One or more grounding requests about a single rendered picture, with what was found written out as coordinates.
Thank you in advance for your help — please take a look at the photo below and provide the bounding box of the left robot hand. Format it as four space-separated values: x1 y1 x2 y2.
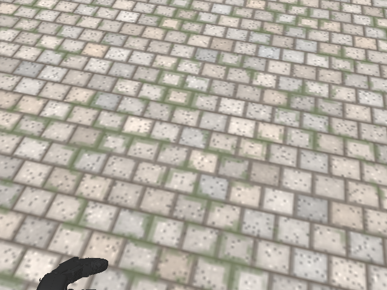
37 257 108 290

